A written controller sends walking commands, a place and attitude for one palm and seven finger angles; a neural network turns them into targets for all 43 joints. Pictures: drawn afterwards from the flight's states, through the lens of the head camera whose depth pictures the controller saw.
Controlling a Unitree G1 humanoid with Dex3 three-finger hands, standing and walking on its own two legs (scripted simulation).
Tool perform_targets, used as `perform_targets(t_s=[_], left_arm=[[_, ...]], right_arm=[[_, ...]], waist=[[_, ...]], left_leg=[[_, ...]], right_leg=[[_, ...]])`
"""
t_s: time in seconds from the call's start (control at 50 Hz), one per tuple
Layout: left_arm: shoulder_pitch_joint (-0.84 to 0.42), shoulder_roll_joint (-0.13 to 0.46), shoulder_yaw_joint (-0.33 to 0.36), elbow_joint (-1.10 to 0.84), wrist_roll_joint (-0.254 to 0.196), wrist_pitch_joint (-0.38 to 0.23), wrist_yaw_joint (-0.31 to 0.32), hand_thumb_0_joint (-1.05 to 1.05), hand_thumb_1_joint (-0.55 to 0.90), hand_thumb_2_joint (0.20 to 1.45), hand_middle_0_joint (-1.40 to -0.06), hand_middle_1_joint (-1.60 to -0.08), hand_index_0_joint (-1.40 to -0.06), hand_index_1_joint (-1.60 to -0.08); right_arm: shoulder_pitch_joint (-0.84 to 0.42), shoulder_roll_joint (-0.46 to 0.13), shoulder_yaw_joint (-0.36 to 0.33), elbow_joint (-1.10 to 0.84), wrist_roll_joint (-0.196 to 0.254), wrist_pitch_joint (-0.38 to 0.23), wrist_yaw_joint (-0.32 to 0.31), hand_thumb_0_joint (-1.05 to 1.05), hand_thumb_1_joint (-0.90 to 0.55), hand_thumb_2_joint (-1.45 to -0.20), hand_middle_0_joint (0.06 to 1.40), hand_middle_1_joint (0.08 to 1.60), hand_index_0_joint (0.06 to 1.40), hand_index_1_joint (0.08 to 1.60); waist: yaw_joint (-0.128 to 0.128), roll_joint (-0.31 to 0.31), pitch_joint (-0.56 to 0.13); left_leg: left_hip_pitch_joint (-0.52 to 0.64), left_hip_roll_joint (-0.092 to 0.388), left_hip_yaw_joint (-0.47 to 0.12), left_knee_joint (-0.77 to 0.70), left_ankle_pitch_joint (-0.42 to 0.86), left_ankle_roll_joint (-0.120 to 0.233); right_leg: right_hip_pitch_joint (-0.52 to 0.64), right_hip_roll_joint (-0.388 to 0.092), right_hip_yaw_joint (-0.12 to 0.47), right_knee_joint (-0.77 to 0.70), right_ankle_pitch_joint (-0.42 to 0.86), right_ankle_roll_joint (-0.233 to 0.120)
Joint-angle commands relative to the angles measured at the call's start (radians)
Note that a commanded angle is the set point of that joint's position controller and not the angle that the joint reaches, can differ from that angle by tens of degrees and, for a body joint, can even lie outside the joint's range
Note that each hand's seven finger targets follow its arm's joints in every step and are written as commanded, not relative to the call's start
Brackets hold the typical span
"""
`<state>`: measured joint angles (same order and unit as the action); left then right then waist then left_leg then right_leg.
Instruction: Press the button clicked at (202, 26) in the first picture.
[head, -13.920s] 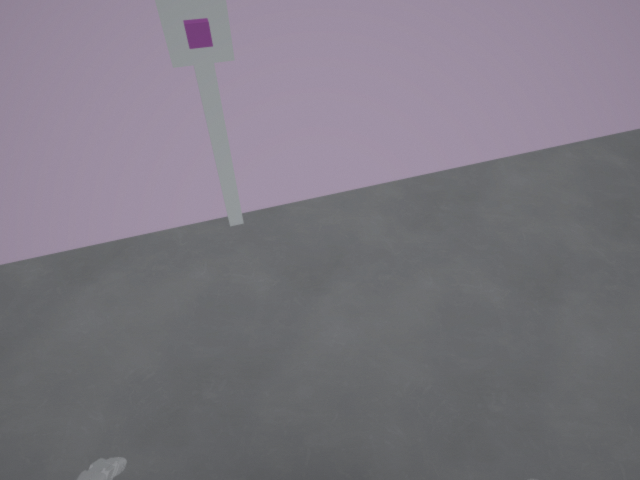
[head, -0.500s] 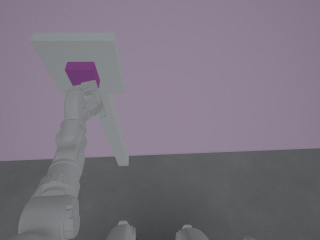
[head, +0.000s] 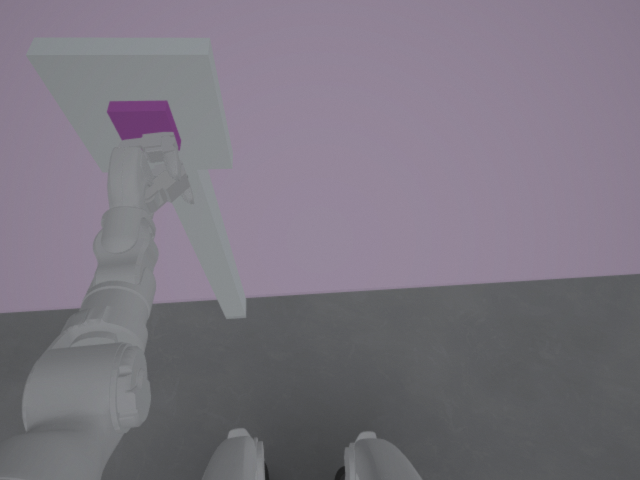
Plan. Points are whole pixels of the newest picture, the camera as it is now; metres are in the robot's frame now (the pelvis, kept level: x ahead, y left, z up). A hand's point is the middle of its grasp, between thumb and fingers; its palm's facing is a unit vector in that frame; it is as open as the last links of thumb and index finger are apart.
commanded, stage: press the button with the knuckle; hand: left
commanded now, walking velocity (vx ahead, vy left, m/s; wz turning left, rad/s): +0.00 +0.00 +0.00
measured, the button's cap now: (147, 122) +0.53 +0.19 +0.11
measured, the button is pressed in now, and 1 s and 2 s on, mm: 9 0 0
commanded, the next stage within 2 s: hold the button down briefly in 0.16 s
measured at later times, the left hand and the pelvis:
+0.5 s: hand (182, 172) +0.49 +0.15 +0.07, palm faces +0.03 -1.00 -0.04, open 3.6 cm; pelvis -0.02 +0.01 -0.01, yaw +0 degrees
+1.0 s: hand (184, 185) +0.46 +0.15 +0.07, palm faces +0.04 -1.00 -0.02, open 3.3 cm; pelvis +0.00 +0.01 +0.00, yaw -1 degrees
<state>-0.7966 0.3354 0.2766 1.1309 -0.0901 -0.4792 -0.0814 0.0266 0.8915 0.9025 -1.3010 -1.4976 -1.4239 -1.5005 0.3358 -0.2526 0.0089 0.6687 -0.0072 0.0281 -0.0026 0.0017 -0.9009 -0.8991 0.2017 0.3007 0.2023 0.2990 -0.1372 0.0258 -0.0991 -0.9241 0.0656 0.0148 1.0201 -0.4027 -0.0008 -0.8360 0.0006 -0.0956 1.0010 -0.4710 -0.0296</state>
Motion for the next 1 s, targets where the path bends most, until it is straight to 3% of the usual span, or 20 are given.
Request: perform_targets(t_s=[0.0, 0.02, 0.04, 0.12, 0.18, 0.26, 0.28, 0.34, 0.42, 0.54, 0.58, 0.62, 0.66, 0.76, 0.8, 0.82, 0.9, 0.94, 0.98], left_arm=[[-0.619, 0.199, 0.009, -0.21, -0.006, -0.064, 0.009, 0.0, 0.9, 0.9, -1.3, -1.5, -1.3, -1.5], [-0.634, 0.223, 0.024, -0.214, 0.0, -0.066, 0.013, 0.0, 0.9, 0.9, -1.3, -1.5, -1.3, -1.5], [-0.639, 0.2, 0.003, -0.201, 0.0, -0.061, 0.012, 0.0, 0.9, 0.9, -1.3, -1.5, -1.3, -1.5], [-0.684, 0.254, 0.035, -0.166, 0.005, -0.049, 0.014, 0.0, 0.9, 0.9, -1.3, -1.5, -1.3, -1.5], [-0.732, 0.235, 0.008, -0.182, 0.007, -0.05, 0.012, 0.0, 0.9, 0.9, -1.3, -1.5, -1.3, -1.5], [-0.757, 0.249, 0.018, -0.174, 0.004, -0.041, 0.025, 0.0, 0.9, 0.9, -1.3, -1.5, -1.3, -1.5], [-0.759, 0.255, 0.019, -0.172, 0.01, -0.043, 0.026, 0.0, 0.9, 0.9, -1.3, -1.5, -1.3, -1.5], [-0.74, 0.262, 0.024, -0.139, 0.01, -0.033, 0.034, 0.0, 0.9, 0.9, -1.3, -1.5, -1.3, -1.5], [-0.768, 0.27, 0.021, -0.165, 0.015, -0.041, 0.032, 0.0, 0.9, 0.9, -1.3, -1.5, -1.3, -1.5], [-0.766, 0.271, 0.027, -0.164, 0.012, -0.044, 0.038, 0.0, 0.9, 0.9, -1.3, -1.5, -1.3, -1.5], [-0.719, 0.291, 0.054, -0.15, 0.016, -0.044, 0.038, 0.0, 0.9, 0.9, -1.3, -1.5, -1.3, -1.5], [-0.706, 0.265, 0.04, -0.18, 0.011, -0.045, 0.035, 0.0, 0.9, 0.9, -1.3, -1.5, -1.3, -1.5], [-0.656, 0.266, 0.055, -0.199, 0.004, -0.05, 0.031, 0.0, 0.9, 0.9, -1.3, -1.5, -1.3, -1.5], [-0.549, 0.211, 0.033, -0.264, -0.01, -0.056, 0.027, 0.0, 0.9, 0.9, -1.3, -1.5, -1.3, -1.5], [-0.516, 0.155, -0.004, -0.262, -0.012, -0.051, 0.03, 0.0, 0.9, 0.9, -1.3, -1.5, -1.3, -1.5], [-0.501, 0.17, 0.011, -0.263, -0.011, -0.052, 0.035, 0.0, 0.9, 0.9, -1.3, -1.5, -1.3, -1.5], [-0.414, 0.123, -0.012, -0.314, -0.011, -0.063, 0.043, 0.0, 0.9, 0.9, -1.3, -1.5, -1.3, -1.5], [-0.362, 0.095, -0.027, -0.341, -0.02, -0.062, 0.039, 0.0, 0.9, 0.9, -1.3, -1.5, -1.3, -1.5], [-0.304, 0.106, -0.012, -0.371, -0.023, -0.064, 0.035, 0.0, 0.9, 0.9, -1.3, -1.5, -1.3, -1.5]], right_arm=[[0.128, -0.168, -0.055, -0.055, -0.003, -0.027, -0.007, 0.0, -0.9, -0.9, 0.2, 0.3, 0.2, 0.3], [0.133, -0.172, -0.055, -0.055, -0.005, -0.027, -0.007, 0.0, -0.9, -0.9, 0.2, 0.3, 0.2, 0.3], [0.134, -0.169, -0.054, -0.055, -0.005, -0.028, -0.006, 0.0, -0.9, -0.9, 0.2, 0.3, 0.2, 0.3], [0.152, -0.18, -0.052, -0.048, -0.007, -0.029, -0.009, 0.0, -0.9, -0.9, 0.2, 0.3, 0.2, 0.3], [0.159, -0.178, -0.051, -0.046, -0.006, -0.033, -0.011, 0.0, -0.9, -0.9, 0.2, 0.3, 0.2, 0.3], [0.167, -0.184, -0.047, -0.044, -0.009, -0.041, -0.013, 0.0, -0.9, -0.9, 0.2, 0.3, 0.2, 0.3], [0.164, -0.184, -0.047, -0.044, -0.008, -0.042, -0.013, 0.0, -0.9, -0.9, 0.2, 0.3, 0.2, 0.3], [0.163, -0.188, -0.044, -0.048, -0.009, -0.046, -0.011, 0.0, -0.9, -0.9, 0.2, 0.3, 0.2, 0.3], [0.164, -0.189, -0.043, -0.053, -0.011, -0.054, -0.01, 0.0, -0.9, -0.9, 0.2, 0.3, 0.2, 0.3], [0.166, -0.193, -0.043, -0.054, -0.013, -0.059, -0.005, 0.0, -0.9, -0.9, 0.2, 0.3, 0.2, 0.3], [0.164, -0.196, -0.046, -0.058, -0.014, -0.059, -0.005, 0.0, -0.9, -0.9, 0.2, 0.3, 0.2, 0.3], [0.161, -0.193, -0.047, -0.064, -0.015, -0.058, -0.002, 0.0, -0.9, -0.9, 0.2, 0.3, 0.2, 0.3], [0.159, -0.19, -0.05, -0.072, -0.015, -0.056, 0.001, 0.0, -0.9, -0.9, 0.2, 0.3, 0.2, 0.3], [0.145, -0.18, -0.055, -0.089, -0.007, -0.039, 0.005, 0.0, -0.9, -0.9, 0.2, 0.3, 0.2, 0.3], [0.134, -0.174, -0.057, -0.089, -0.003, -0.032, 0.008, 0.0, -0.9, -0.9, 0.2, 0.3, 0.2, 0.3], [0.133, -0.176, -0.058, -0.089, -0.003, -0.029, 0.008, 0.0, -0.9, -0.9, 0.2, 0.3, 0.2, 0.3], [0.117, -0.169, -0.065, -0.102, -0.002, -0.021, 0.012, 0.0, -0.9, -0.9, 0.2, 0.3, 0.2, 0.3], [0.105, -0.164, -0.064, -0.112, 0.0, -0.017, 0.014, 0.0, -0.9, -0.9, 0.2, 0.3, 0.2, 0.3], [0.099, -0.163, -0.067, -0.119, 0.002, -0.012, 0.015, 0.0, -0.9, -0.9, 0.2, 0.3, 0.2, 0.3]], waist=[[-0.066, 0.071, -0.416], [-0.062, 0.075, -0.436], [-0.071, 0.076, -0.433], [-0.086, 0.047, -0.428], [-0.097, 0.088, -0.447], [-0.107, 0.078, -0.422], [-0.098, 0.108, -0.43], [-0.106, 0.07, -0.393], [-0.101, 0.109, -0.422], [-0.099, 0.092, -0.419], [-0.08, 0.091, -0.433], [-0.077, 0.093, -0.434], [-0.054, 0.097, -0.464], [-0.027, 0.084, -0.463], [-0.033, 0.069, -0.406], [-0.025, 0.054, -0.389], [-0.003, 0.068, -0.417], [0.002, 0.048, -0.404], [0.019, 0.036, -0.431]], left_leg=[[0.349, -0.05, -0.058, -0.095, 0.117, 0.031], [0.353, -0.048, -0.064, -0.094, 0.113, 0.03], [0.351, -0.05, -0.063, -0.091, 0.112, 0.032], [0.305, -0.049, -0.063, -0.082, 0.08, 0.036], [0.333, -0.047, -0.072, -0.084, 0.073, 0.034], [0.31, -0.048, -0.077, -0.092, 0.03, 0.037], [0.319, -0.048, -0.078, -0.093, 0.021, 0.032], [0.287, -0.049, -0.078, -0.099, -0.022, 0.035], [0.299, -0.049, -0.081, -0.099, -0.031, 0.033], [0.293, -0.047, -0.088, -0.103, -0.045, 0.031], [0.295, -0.048, -0.087, -0.104, -0.035, 0.03], [0.312, -0.047, -0.085, -0.108, -0.023, 0.029], [0.333, -0.048, -0.082, -0.11, 0.01, 0.028], [0.375, -0.045, -0.073, -0.124, 0.076, 0.024], [0.375, -0.044, -0.07, -0.132, 0.063, 0.022], [0.366, -0.044, -0.069, -0.137, 0.056, 0.022], [0.419, -0.045, -0.066, -0.14, 0.12, 0.019], [0.416, -0.047, -0.056, -0.143, 0.141, 0.021], [0.426, -0.049, -0.049, -0.138, 0.191, 0.022]], right_leg=[[0.027, 0.039, 0.083, -0.17, 0.175, 0.022], [0.022, 0.04, 0.08, -0.164, 0.166, 0.021], [0.018, 0.041, 0.081, -0.166, 0.165, 0.022], [0.02, 0.041, 0.088, -0.17, 0.142, 0.026], [-0.01, 0.042, 0.084, -0.166, 0.127, 0.023], [-0.023, 0.044, 0.081, -0.171, 0.093, 0.023], [-0.035, 0.042, 0.078, -0.167, 0.083, 0.02], [-0.035, 0.043, 0.079, -0.178, 0.053, 0.022], [-0.042, 0.043, 0.079, -0.168, 0.047, 0.019], [-0.046, 0.044, 0.073, -0.164, 0.038, 0.019], [-0.037, 0.043, 0.07, -0.159, 0.041, 0.016], [-0.032, 0.043, 0.068, -0.162, 0.051, 0.017], [-0.005, 0.044, 0.065, -0.158, 0.071, 0.012], [0.033, 0.048, 0.058, -0.164, 0.12, 0.01], [0.012, 0.049, 0.052, -0.175, 0.115, 0.014], [0.023, 0.049, 0.053, -0.178, 0.112, 0.013], [0.038, 0.049, 0.046, -0.17, 0.158, 0.008], [0.066, 0.05, 0.048, -0.179, 0.184, 0.01], [0.103, 0.049, 0.05, -0.172, 0.235, 0.01]])
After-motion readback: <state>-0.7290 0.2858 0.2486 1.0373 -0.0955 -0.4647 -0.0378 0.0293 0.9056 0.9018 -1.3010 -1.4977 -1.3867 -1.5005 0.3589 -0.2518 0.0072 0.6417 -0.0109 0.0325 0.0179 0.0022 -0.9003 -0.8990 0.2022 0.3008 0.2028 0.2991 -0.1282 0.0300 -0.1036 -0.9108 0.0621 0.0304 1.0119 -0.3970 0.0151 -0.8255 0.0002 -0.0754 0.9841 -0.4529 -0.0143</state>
